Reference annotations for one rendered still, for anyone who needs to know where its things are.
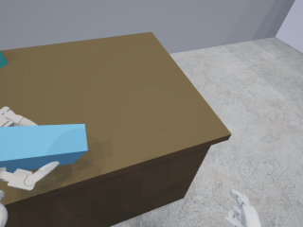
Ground table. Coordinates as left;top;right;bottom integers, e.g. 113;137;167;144
0;32;231;227

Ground robot right hand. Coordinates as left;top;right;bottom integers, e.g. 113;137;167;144
225;189;262;227

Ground sponge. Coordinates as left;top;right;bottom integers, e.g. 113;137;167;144
0;124;88;173

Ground robot left hand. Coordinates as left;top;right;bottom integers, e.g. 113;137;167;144
0;106;59;191

